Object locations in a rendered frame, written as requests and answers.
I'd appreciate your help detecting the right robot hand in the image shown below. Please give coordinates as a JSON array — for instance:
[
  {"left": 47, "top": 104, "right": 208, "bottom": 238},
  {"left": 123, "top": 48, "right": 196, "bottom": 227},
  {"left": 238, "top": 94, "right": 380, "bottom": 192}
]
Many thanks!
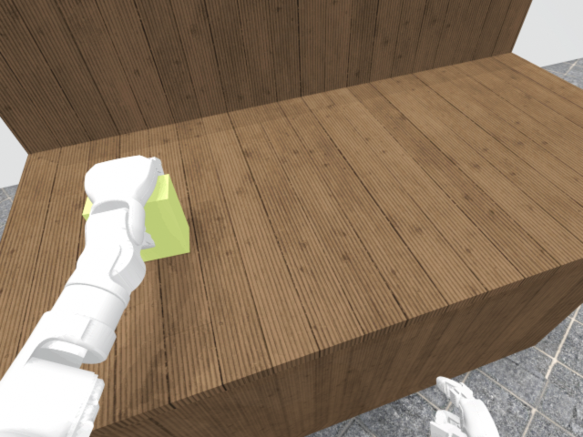
[{"left": 430, "top": 376, "right": 500, "bottom": 437}]

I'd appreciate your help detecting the left robot hand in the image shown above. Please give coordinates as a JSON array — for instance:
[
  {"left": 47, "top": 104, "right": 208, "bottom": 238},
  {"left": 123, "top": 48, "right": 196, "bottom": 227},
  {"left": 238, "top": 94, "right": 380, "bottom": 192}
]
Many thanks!
[{"left": 85, "top": 156, "right": 164, "bottom": 249}]

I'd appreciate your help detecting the robot left upper arm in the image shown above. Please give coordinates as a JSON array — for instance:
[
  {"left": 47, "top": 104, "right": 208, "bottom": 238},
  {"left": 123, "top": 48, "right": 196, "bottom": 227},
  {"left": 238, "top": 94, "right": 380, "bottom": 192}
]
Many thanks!
[{"left": 0, "top": 357, "right": 105, "bottom": 437}]

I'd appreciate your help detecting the table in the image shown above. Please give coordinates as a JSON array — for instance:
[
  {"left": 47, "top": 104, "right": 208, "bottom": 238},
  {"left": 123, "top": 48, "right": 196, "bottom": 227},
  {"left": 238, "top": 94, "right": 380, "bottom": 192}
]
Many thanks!
[{"left": 0, "top": 0, "right": 583, "bottom": 437}]

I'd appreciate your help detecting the sponge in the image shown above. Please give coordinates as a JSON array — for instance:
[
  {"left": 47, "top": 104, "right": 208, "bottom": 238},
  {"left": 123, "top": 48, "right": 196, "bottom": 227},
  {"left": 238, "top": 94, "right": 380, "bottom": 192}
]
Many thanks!
[{"left": 82, "top": 174, "right": 189, "bottom": 262}]

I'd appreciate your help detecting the robot left forearm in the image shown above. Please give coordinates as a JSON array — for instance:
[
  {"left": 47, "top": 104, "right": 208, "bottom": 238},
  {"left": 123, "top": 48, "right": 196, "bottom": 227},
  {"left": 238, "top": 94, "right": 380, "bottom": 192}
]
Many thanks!
[{"left": 0, "top": 195, "right": 146, "bottom": 404}]

